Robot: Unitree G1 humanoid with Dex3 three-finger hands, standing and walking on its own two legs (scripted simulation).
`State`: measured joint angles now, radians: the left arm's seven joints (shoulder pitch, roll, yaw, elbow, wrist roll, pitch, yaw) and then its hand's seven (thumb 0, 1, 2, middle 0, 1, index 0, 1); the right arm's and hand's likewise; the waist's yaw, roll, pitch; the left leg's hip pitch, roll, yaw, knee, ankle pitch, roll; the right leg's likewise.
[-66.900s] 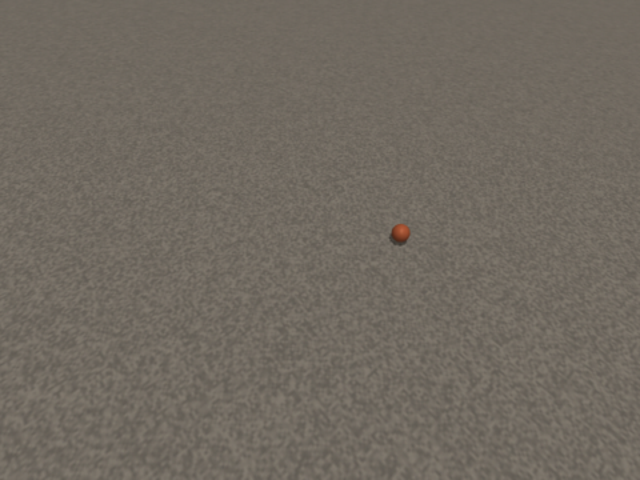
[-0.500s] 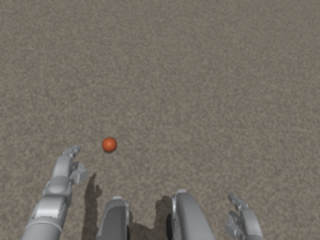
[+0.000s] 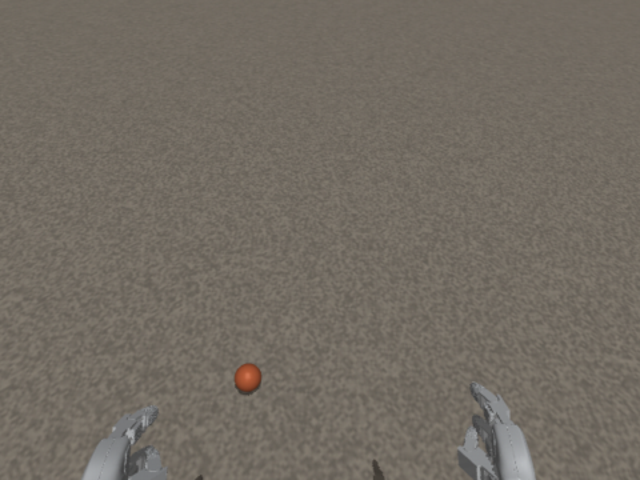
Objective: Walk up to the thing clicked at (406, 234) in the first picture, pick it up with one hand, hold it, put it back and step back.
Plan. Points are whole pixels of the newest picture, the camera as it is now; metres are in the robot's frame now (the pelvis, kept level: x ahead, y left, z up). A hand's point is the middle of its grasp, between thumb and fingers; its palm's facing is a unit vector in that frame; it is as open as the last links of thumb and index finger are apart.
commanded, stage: home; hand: left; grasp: from above
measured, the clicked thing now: (247, 377) +0.53 +0.18 -0.68
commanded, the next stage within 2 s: stand in 1.98 s
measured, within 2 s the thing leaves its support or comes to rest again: neither
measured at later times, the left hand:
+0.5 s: hand (162, 479) +0.16 +0.18 -0.05, palm faces +0.04 -0.98 -0.19, open 7.4 cm
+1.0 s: hand (163, 473) +0.17 +0.18 -0.05, palm faces +0.03 -0.98 -0.19, open 7.4 cm
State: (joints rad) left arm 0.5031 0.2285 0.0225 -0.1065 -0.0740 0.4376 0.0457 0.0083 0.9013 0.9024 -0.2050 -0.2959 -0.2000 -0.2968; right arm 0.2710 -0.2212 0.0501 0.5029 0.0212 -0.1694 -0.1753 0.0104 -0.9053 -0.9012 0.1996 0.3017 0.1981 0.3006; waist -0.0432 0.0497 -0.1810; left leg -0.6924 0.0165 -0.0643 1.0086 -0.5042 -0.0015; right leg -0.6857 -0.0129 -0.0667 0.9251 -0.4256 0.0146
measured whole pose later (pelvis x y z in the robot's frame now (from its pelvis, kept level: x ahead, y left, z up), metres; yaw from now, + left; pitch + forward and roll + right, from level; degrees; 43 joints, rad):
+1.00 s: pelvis +0.00 +0.00 +0.00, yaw +0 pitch +10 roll -3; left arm 0.50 0.23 0.02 -0.12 -0.06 0.44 0.01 0.01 0.90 0.90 -0.20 -0.30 -0.20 -0.30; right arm 0.28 -0.22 0.04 0.55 0.00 -0.25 -0.18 0.01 -0.90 -0.90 0.20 0.30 0.20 0.30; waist -0.04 0.04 -0.16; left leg -0.67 0.02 -0.06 1.01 -0.52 0.00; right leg -0.67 -0.01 -0.06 0.93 -0.44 0.02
